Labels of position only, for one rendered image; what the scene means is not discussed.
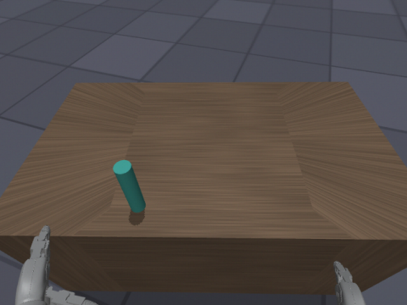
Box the left robot hand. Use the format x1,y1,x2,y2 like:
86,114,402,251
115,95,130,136
15,225,98,305

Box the can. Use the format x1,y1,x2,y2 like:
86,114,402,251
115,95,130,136
113,160,146,213

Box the right robot hand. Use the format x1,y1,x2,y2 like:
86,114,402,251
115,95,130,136
333,261,366,305

